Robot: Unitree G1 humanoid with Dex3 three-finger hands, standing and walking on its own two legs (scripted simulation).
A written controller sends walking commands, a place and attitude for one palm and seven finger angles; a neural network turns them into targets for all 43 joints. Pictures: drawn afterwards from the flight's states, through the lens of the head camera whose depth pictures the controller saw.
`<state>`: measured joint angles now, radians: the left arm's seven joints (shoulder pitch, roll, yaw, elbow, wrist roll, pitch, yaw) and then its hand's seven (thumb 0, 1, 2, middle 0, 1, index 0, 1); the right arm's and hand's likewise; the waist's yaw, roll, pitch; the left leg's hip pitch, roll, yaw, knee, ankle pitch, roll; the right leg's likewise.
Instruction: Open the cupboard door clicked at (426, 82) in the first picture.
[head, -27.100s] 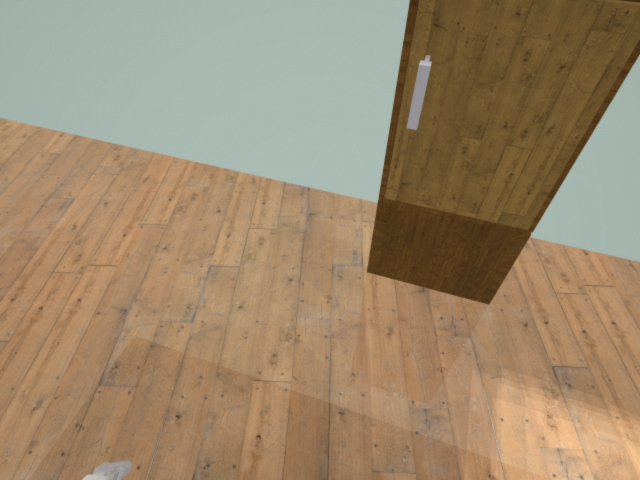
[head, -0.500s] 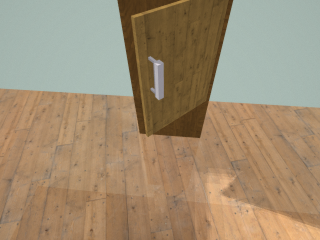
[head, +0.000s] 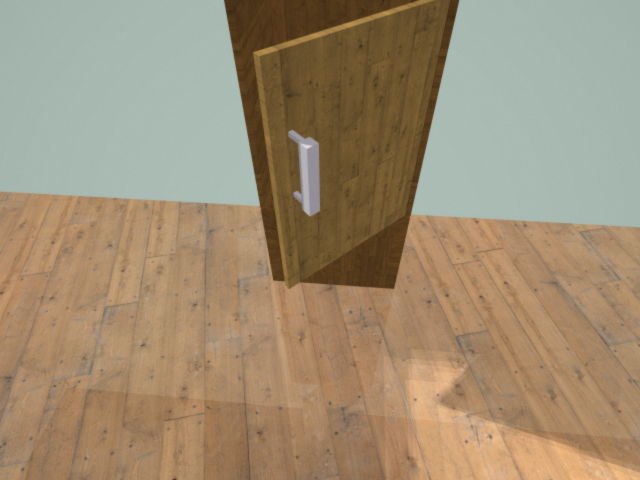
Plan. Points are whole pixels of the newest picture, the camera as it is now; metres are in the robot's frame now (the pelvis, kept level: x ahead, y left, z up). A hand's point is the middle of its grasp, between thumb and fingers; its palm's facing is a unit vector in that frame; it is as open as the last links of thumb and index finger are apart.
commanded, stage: look to check the result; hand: left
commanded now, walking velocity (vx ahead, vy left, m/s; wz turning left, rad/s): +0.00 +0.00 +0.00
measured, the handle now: (302, 173) +0.63 +0.06 +0.02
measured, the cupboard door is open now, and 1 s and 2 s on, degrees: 44 44 44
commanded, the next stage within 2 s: walk to a spot facing it in 0.52 s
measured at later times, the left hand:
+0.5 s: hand out of the picture +0.07 +0.22 -0.16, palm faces -0.01 -0.94 -0.33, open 7.4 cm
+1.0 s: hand out of the picture +0.08 +0.19 -0.18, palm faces -0.11 -0.97 -0.23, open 7.4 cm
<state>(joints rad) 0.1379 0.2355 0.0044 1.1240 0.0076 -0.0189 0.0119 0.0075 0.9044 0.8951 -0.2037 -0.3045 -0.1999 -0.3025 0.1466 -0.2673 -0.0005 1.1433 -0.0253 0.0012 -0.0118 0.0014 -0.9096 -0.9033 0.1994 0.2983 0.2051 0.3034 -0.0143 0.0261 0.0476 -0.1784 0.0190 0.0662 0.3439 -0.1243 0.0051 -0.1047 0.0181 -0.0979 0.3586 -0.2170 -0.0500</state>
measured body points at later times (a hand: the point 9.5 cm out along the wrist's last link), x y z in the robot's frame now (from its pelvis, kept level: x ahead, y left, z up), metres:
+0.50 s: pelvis +0.02 -0.01 +0.00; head +0.03 -0.02 +0.45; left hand +0.07 +0.27 -0.13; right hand +0.07 -0.28 -0.15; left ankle +0.04 +0.12 -0.75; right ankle -0.01 -0.08 -0.75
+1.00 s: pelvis +0.02 +0.00 -0.01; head +0.05 +0.00 +0.44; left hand +0.08 +0.24 -0.17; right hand +0.02 -0.25 -0.16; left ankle +0.04 +0.12 -0.75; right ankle -0.01 -0.08 -0.75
